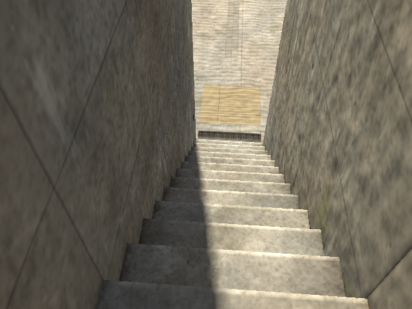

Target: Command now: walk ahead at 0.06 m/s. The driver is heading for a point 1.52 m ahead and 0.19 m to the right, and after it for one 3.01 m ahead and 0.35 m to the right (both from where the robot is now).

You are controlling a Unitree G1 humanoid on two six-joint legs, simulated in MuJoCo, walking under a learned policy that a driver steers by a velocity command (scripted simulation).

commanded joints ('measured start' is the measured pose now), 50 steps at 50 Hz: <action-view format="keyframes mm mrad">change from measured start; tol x4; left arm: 1 23 126 25 -16 12 -27 5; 25 22 123 33 -109 8 -35 -14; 50 65 97 37 -15 -25 -37 17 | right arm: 1 90 -103 -12 -19 12 11 -21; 26 105 -128 -42 23 11 12 -16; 47 161 -69 -22 67 19 4 -19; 50 162 -123 -38 59 41 6 -28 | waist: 1 9 -35 -58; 14 22 -40 -124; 25 18 -8 -60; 46 16 21 -59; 50 26 99 37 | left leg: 1 -6 -5 -28 -48 103 -21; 3 1 -6 -20 -19 137 -23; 6 -9 -1 -11 17 62 -27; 12 -7 9 -9 35 154 -34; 23 -21 16 -11 -12 163 -32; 31 -77 17 -28 -28 66 -21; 45 -26 8 -35 -38 126 -13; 50 -76 51 -130 -101 -353 77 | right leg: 1 63 -25 43 -74 330 -28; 4 65 -20 49 -57 433 -47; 13 102 -42 79 -13 543 -87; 28 70 13 32 19 323 -61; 45 57 5 22 10 297 -43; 47 42 22 9 -3 113 -35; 50 -83 65 -35 90 -251 -50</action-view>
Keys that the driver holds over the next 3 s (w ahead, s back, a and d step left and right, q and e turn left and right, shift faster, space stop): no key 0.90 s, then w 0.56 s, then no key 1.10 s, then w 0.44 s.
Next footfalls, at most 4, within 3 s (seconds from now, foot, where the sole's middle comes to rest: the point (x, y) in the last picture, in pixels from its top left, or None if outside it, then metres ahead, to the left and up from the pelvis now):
1.46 left None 0.30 0.10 -0.77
1.82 right None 0.41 -0.17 -0.77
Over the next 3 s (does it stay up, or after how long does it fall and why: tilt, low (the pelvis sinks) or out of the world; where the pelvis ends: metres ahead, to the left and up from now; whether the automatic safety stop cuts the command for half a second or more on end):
stays up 0.42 -0.05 -0.02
